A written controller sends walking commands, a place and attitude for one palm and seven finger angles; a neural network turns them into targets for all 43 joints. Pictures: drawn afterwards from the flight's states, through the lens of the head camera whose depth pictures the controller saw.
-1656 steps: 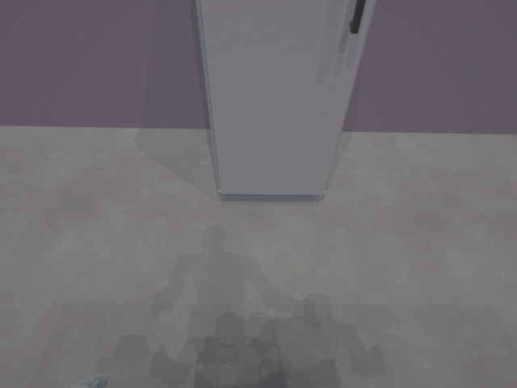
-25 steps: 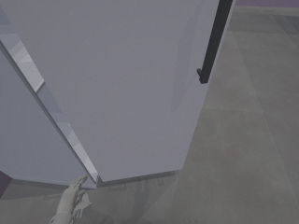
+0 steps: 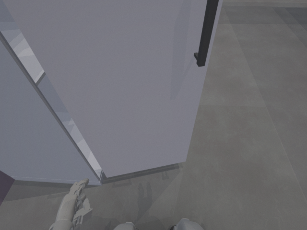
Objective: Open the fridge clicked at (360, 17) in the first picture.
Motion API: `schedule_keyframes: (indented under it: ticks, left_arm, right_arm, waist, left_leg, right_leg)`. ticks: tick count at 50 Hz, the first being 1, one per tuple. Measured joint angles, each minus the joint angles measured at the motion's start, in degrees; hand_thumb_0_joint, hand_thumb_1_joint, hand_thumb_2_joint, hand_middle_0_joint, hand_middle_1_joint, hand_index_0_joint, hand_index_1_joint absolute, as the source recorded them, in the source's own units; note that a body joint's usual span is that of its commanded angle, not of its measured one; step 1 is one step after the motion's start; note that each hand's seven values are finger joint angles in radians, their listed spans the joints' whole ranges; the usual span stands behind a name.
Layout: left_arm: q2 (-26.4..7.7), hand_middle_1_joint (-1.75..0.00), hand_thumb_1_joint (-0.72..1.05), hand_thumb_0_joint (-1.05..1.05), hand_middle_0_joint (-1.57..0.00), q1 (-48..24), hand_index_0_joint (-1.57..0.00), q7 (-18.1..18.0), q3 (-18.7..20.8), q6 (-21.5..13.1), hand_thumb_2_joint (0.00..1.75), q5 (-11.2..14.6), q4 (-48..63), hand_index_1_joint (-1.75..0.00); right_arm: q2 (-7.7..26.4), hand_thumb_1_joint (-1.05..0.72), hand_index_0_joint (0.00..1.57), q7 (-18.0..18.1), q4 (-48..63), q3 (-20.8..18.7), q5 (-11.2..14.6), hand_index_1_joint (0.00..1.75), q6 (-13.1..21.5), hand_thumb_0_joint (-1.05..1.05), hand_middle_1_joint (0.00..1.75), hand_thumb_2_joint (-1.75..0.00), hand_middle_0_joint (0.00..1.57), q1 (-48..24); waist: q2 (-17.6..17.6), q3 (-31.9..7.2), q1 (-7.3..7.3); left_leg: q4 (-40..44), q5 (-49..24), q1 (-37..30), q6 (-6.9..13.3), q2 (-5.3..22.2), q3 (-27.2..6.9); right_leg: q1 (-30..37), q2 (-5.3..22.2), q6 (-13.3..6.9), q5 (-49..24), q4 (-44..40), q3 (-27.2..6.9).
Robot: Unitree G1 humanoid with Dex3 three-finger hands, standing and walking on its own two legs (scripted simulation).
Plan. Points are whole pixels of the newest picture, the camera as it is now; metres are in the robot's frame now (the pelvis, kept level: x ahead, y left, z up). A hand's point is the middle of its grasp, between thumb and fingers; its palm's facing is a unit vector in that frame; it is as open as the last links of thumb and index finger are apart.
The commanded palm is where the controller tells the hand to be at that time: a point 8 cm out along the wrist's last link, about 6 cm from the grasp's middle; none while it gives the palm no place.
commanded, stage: step back with the hand held close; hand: right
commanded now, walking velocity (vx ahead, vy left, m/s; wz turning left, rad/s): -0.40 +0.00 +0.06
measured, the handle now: (207, 10) +0.58 -0.12 +0.28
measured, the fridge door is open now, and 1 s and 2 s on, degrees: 74 74 74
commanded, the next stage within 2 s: stop stepping back and stand still in 0.48 s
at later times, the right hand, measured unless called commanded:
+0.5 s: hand out of the picture +0.14 -0.28 +0.19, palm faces +0.41 +0.81 -0.42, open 7.4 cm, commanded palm +0.05 -0.32 +0.20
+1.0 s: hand out of the picture +0.05 -0.26 +0.17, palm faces +0.32 +0.86 -0.41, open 7.4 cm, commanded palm -0.01 -0.31 +0.20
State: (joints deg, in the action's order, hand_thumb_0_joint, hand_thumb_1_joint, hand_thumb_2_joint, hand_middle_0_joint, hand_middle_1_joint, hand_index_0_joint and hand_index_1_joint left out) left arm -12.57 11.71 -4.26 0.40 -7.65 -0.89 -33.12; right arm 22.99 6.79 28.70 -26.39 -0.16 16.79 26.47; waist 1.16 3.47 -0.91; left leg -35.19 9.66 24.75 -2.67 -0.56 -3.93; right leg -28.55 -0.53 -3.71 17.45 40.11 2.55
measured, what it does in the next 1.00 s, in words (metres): walks backwards: left foot, then right foot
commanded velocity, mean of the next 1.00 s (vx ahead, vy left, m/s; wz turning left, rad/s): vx -0.14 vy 0.00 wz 0.06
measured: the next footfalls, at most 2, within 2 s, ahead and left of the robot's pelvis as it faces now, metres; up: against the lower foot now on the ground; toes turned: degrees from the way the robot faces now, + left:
left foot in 0.22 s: -0.01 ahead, +0.13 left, +0.00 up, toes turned -9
right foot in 0.42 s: +0.00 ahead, -0.12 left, +0.00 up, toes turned -4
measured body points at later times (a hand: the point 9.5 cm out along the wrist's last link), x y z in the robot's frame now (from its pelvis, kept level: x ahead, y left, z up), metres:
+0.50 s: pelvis -0.09 -0.02 +0.02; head -0.05 -0.05 +0.46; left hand +0.12 +0.20 -0.04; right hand +0.11 -0.32 +0.21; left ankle -0.07 +0.13 -0.69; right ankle -0.04 -0.11 -0.72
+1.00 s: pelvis -0.18 -0.03 +0.02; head -0.20 -0.05 +0.47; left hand -0.10 +0.26 -0.06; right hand +0.03 -0.31 +0.20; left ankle -0.20 +0.10 -0.71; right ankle -0.14 -0.13 -0.72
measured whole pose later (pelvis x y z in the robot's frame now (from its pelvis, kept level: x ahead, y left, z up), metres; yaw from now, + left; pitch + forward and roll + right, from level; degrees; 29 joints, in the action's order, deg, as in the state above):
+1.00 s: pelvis -0.18 -0.03 +0.02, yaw +6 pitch -1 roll +0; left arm -13.7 18.0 -5.5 1.3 -8.4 -0.6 -39.7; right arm 22.5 8.7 23.1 -22.1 0.9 12.0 30.0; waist 2.4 -2.9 2.7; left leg -30.3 17.7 12.4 -0.2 0.1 -0.5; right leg -15.5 0.4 -0.8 12.8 29.2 2.1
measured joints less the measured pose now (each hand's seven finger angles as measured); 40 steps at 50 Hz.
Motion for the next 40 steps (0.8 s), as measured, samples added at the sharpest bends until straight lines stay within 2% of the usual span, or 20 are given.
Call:
schedule_keyframes:
  ticks: [3,6,8,10,12,13,15,18,19,20,21,24,27,29,31,34,35,36,37,40]
  left_arm:
    - [-0.18,-0.3,0.9,0.02,-0.21,-0.28,-0.21,-0.06,0.2,0.19,0.89,0.02,-0.07,-0.3]
    - [-0.08,-0.3,0.9,0.02,-0.21,0.08,-0.21,-0.53,0.61,-0.35,0.89,0.03,0.24,-0.3]
    - [0.44,-0.3,0.9,0.02,-0.21,1.02,-0.2,-0.42,1.14,-0.82,0.89,0.02,-0.32,-0.3]
    - [1.02,-0.3,0.9,0.02,-0.21,2.12,-0.2,0.1,1.43,-0.91,0.89,0.16,-1.07,-0.3]
    - [1.15,-0.3,0.9,0.02,-0.21,2.07,-0.2,0.59,1.55,-0.89,0.89,0.32,-1.79,-0.3]
    - [1.03,-0.3,0.9,0.02,-0.21,1.27,-0.2,0.74,1.72,-0.57,0.89,0.31,-2.82,-0.3]
    - [1.2,-0.3,0.91,0.02,-0.2,0.57,-0.2,0.84,1.77,0.26,0.89,0.32,-4.98,-0.3]
    - [2.11,-0.3,0.91,0.02,-0.2,0.06,-0.2,0.36,0.36,1.3,0.89,-0.13,-5.62,-0.3]
    - [2.18,-0.3,0.91,0.02,-0.21,-0.34,-0.2,0.11,-0.21,1.38,0.89,-0.18,-5.03,-0.3]
    - [1.86,-0.3,0.91,0.02,-0.21,-0.91,-0.2,-0.23,-0.65,1.23,0.89,-0.15,-4.13,-0.3]
    - [1.2,-0.3,0.91,0.02,-0.21,-1.62,-0.2,-0.46,-0.71,0.96,0.89,-0.05,-2.89,-0.3]
    - [2.65,-0.3,0.91,0.02,-0.21,-5.57,-0.21,0.07,0.08,0.57,0.89,0.41,-1.37,-0.3]
    - [3.91,-0.3,0.91,0.02,-0.21,-6.56,-0.21,1.47,-0.27,-0.74,0.89,0.12,0.59,-0.3]
    - [4.18,-0.3,0.91,0.02,-0.21,-5.6,-0.21,2.32,-0.48,-1.34,0.89,0.21,1.47,-0.3]
    - [3.95,-0.3,0.9,0.01,-0.21,-4.05,-0.21,2.52,-0.56,-1.37,0.89,0.12,1.75,-0.3]
    - [3.27,-0.3,0.9,0.01,-0.21,-1.15,-0.21,2.03,-0.63,-0.54,0.89,0.3,1.71,-0.3]
    - [3.16,-0.3,0.9,0.01,-0.21,-0.29,-0.21,1.83,-0.65,-0.12,0.89,0.31,1.77,-0.3]
    - [2.5,-0.3,0.9,0.01,-0.21,-0.01,-0.21,1.57,-0.54,0.32,0.89,0.27,1.21,-0.3]
    - [1.64,-0.3,0.9,0.01,-0.21,0.27,-0.21,1.26,-0.44,0.72,0.89,0.17,0.01,-0.3]
    - [0.04,-0.3,0.9,0.02,-0.21,2.93,-0.21,0.51,-0.34,1.42,0.89,0.66,-3.82,-0.3]
  right_arm:
    - [0.12,-0.89,0.22,0.22,1.01,0.38,0.11,0.3,0.32,0.01,0.3,-0.9,0.22,-0.2]
    - [1.07,-0.89,0.22,0.02,1.06,-0.11,-0.42,0.3,0.67,0.01,0.3,-0.9,0.22,-1.07]
    - [2.14,-0.89,0.22,-0.32,0.81,-0.69,-0.39,0.3,0.61,0.01,0.3,-0.9,0.22,-1.42]
    - [2.91,-0.89,0.22,-0.52,0.58,-1.64,0.36,0.3,1.02,0.01,0.3,-0.9,0.22,-0.42]
    - [2.4,-0.89,0.22,-0.36,0.68,-2.54,1.6,0.3,1.53,0.01,0.3,-0.9,0.22,1.45]
    - [1.18,-0.89,0.22,-0.18,0.46,-2.09,1.88,0.3,1.82,0.01,0.3,-0.9,0.22,1.98]
    - [-0.65,-0.89,0.22,0.35,0.3,0.29,1.59,0.3,1.15,0.01,0.3,-0.9,0.22,2.32]
    - [-1.54,-0.89,0.21,0.75,0.07,2.62,0.91,0.3,-0.71,0.01,0.3,-0.9,0.22,1.41]
    - [-1.49,-0.89,0.21,0.86,-0.25,3.0,0.76,0.3,-1.22,0.01,0.3,-0.9,0.22,0.57]
    - [-1.4,-0.89,0.21,0.98,-0.52,3.38,0.63,0.3,-1.67,0.01,0.3,-0.9,0.21,-0.54]
    - [-1.22,-0.89,0.21,0.97,-0.6,3.72,0.55,0.3,-2.05,0.01,0.3,-0.9,0.21,-1.78]
    - [1.67,-0.89,0.21,0.27,-1.65,2.7,1.32,0.3,-2.53,0.01,0.3,-0.9,0.21,-4.9]
    - [2.72,-0.89,0.21,-0.25,-0.06,1.49,2.56,0.3,-3.78,0.01,0.3,-0.9,0.21,-1.77]
    - [2.57,-0.89,0.21,-0.4,2.12,1.66,2.85,0.3,-4.36,0.02,0.3,-0.9,0.21,1.57]
    - [2.5,-0.89,0.21,-0.52,3.84,2.2,2.98,0.3,-4.64,0.02,0.3,-0.9,0.21,4.21]
    - [3.68,-0.89,0.21,-0.39,4.54,1.92,3.1,0.3,-4.96,0.01,0.3,-0.9,0.22,6.88]
    - [4.69,-0.89,0.22,-0.24,4.57,1.02,2.99,0.3,-5.08,0.01,0.3,-0.9,0.22,7.49]
    - [4.67,-0.89,0.22,-0.17,4.04,0.77,2.94,0.3,-5.06,0.01,0.3,-0.9,0.22,7.23]
    - [4.16,-0.89,0.22,0.01,3.2,1.11,2.83,0.3,-5.14,0.01,0.3,-0.9,0.22,6.55]
    - [2.05,-0.89,0.22,1.11,-0.07,2.48,2.7,0.3,-5.79,0.01,0.3,-0.9,0.22,4.95]
  waist:
    - [0.47,0.4,0.36]
    - [-0.73,1.01,1.82]
    - [-2.02,0.32,2.87]
    - [-2.36,-1.67,3.01]
    - [-2.17,-3.31,1.39]
    - [-2.62,-3.0,0.4]
    - [-1.44,-3.06,-1.8]
    - [2.42,-4.16,-3.7]
    - [3.16,-4.31,-3.65]
    - [2.87,-4.25,-3.23]
    - [1.46,-4.1,-2.48]
    - [2.7,-1.17,-0.93]
    - [1.64,-0.27,0.18]
    - [0.63,-0.71,0.35]
    - [-0.4,-1.58,0.37]
    - [-0.36,-3.36,0.41]
    - [0.95,-4.09,0.23]
    - [0.96,-4.03,-0.34]
    - [0.44,-3.71,-0.79]
    - [0.95,-5.09,-1.3]
  left_leg:
    - [0.08,-0.68,0.76,0.09,0.19,-0.15]
    - [-5.25,2.25,1.13,0.87,-2.02,-0.55]
    - [-10.39,6.75,-1.2,1.34,-4.05,0.48]
    - [-9.78,11.52,-5.66,2.29,-4.75,1.88]
    - [-3.02,17.02,-9.0,3.12,-4.29,1.51]
    - [-2.33,15.87,-8.79,3.06,-4.54,0.99]
    - [-0.56,11.16,-8.96,2.42,-3.42,-0.87]
    - [3.24,7.47,-8.85,1.39,-0.84,-4.08]
    - [3.94,6.59,-8.32,1.13,-0.34,-4.7]
    - [3.97,5.78,-7.47,0.88,-0.46,-4.72]
    - [3.06,5.09,-6.07,0.61,-1.28,-4.07]
    - [-5.66,10.28,-1.33,1.05,-1.25,-3.95]
    - [-13.44,15.52,0.66,1.32,-3.01,-0.39]
    - [-14.16,16.22,-0.38,1.23,-3.5,2.44]
    - [-11.11,16.56,-3.28,1.36,-3.47,4.75]
    - [1.32,15.86,-11.04,2.68,-1.93,6.9]
    - [6.63,15.83,-13.24,3.71,-0.82,5.82]
    - [8.48,10.14,-12.87,4.37,-0.71,5.31]
    - [7.99,7.2,-12.34,4.62,-0.98,5.09]
    - [7.64,6.5,-12.44,4.26,-0.33,3.88]
  right_leg:
    - [-0.52,-0.23,-0.09,-1.9,-0.9,0.15]
    - [-1.25,0.76,-1.04,-6.08,-1.2,-0.48]
    - [-2.0,2.48,-1.21,-10.18,-1.66,-0.63]
    - [-3.49,3.83,-0.28,-10.86,-1.79,0.34]
    - [-5.32,4.56,0.71,-9.88,-1.63,2.06]
    - [-5.53,4.62,2.11,-6.73,-0.6,1.79]
    - [-5.01,2.31,3.94,0.69,6.07,0.17]
    - [-0.51,-0.08,4.62,3.69,7.64,0.32]
    - [2.17,-0.22,4.64,1.67,3.69,0.41]
    - [5.14,0.38,4.4,-4.34,-1.68,0.27]
    - [7.34,1.36,3.66,-7.94,-6.53,-0.22]
    - [7.31,0.61,1.64,-5.02,-8.85,1.21]
    - [7.17,2.61,1.35,-7.74,-10.58,2.38]
    - [7.27,4.17,1.48,-9.45,-12.32,3.08]
    - [6.91,5.4,1.74,-10.99,-13.75,3.39]
    - [5.14,5.48,2.19,-10.95,-13.69,3.82]
    - [3.57,4.59,2.57,-8.42,-11.96,4.47]
    - [1.96,4.36,3.23,-4.68,-8.9,4.04]
    - [0.91,4.02,3.63,-2.03,-4.73,2.58]
    - [1.56,1.76,3.89,1.95,3.6,0.04]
